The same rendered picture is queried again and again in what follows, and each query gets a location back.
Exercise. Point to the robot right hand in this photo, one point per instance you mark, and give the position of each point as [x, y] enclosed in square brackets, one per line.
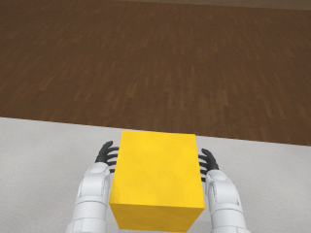
[210, 165]

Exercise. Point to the carton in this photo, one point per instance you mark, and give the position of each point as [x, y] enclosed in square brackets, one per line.
[157, 183]

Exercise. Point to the robot left forearm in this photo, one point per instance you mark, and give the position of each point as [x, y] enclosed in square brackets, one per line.
[90, 208]

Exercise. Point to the robot left hand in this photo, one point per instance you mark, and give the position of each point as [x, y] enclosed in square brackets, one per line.
[103, 157]

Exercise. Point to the robot right forearm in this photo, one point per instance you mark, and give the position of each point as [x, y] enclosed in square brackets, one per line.
[225, 206]

